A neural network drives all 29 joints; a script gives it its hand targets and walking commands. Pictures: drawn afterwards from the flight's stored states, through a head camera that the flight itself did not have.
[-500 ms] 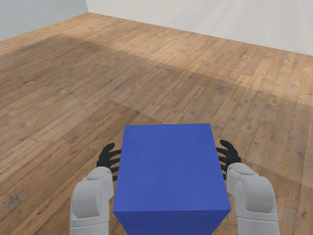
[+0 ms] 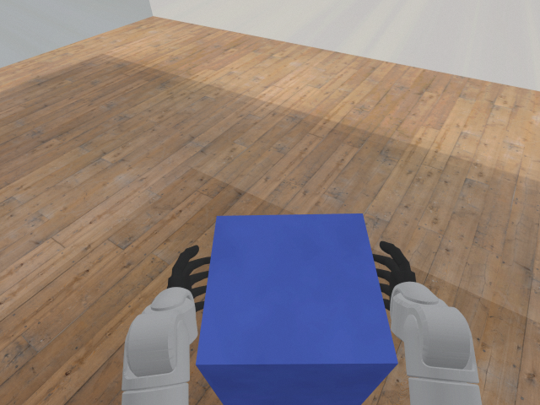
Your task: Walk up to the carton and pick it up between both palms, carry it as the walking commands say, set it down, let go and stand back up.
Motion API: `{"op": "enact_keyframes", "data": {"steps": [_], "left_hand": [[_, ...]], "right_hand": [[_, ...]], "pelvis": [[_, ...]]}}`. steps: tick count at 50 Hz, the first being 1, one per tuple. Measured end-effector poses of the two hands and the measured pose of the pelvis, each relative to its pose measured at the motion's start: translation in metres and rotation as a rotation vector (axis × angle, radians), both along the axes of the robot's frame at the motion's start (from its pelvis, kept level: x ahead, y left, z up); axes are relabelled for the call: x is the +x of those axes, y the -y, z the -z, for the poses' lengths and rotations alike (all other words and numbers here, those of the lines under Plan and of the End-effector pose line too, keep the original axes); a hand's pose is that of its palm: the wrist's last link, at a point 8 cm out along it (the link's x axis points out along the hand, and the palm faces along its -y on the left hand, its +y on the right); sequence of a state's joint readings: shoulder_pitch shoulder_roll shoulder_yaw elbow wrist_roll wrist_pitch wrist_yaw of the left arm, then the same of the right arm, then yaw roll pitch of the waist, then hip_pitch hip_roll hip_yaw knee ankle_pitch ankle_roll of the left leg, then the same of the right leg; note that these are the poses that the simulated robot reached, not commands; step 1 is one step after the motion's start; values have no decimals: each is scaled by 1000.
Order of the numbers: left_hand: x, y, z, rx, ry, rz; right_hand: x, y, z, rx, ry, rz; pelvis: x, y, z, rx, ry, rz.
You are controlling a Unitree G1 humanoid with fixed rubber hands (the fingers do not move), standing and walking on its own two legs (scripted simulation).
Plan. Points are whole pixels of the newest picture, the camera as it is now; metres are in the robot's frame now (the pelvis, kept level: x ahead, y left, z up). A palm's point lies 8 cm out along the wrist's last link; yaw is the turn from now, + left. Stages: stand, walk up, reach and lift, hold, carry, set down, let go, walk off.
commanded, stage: carry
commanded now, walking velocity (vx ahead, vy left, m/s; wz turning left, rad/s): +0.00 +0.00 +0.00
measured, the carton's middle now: (290, 317) +0.27 +0.00 +0.00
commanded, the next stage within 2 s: hold in 0.94 s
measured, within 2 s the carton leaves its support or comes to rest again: neither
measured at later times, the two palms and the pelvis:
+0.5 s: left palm (188, 283) +0.29 +0.15 +0.07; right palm (398, 278) +0.30 -0.16 +0.06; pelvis +0.03 +0.00 +0.00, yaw +0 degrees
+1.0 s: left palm (193, 282) +0.31 +0.14 +0.05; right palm (393, 278) +0.31 -0.16 +0.04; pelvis +0.03 -0.01 +0.00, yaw -1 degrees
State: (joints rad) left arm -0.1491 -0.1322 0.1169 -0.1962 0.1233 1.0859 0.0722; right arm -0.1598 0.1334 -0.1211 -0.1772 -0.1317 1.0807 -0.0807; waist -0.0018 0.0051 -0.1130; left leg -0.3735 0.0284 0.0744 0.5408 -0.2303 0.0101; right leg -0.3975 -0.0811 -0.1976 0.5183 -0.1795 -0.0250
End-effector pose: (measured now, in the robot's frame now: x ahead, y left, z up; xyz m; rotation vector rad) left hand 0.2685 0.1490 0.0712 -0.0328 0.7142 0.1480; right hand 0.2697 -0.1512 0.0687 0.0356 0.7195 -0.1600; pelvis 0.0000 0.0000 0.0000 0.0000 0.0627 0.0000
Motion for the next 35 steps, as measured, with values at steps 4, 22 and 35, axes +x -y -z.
{"op": "enact_keyframes", "data": {"steps": [4, 22, 35], "left_hand": [[6, 0, 1, 2, 2, 0], [24, 3, 3, 7, 11, 1], [31, 5, 1, 7, 12, 1]], "right_hand": [[6, 0, 2, 0, 2, -2], [25, 3, 4, -2, 11, -5], [31, 5, 2, 1, 12, -4]], "pelvis": [[5, 0, 0, 1, -1, 0], [24, 4, 0, 2, -2, -2], [32, 6, 0, 2, -1, -3]]}}
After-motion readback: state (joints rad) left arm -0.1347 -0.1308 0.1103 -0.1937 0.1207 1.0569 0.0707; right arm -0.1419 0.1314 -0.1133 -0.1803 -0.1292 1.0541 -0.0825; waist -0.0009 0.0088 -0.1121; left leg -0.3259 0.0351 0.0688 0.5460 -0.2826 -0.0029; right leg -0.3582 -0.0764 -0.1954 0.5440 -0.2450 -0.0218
